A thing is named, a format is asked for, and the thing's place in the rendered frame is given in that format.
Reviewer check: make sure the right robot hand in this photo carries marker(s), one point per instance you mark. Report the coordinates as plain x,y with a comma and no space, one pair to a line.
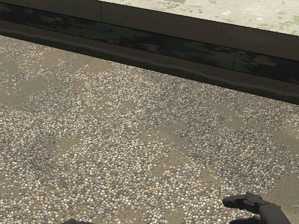
269,213

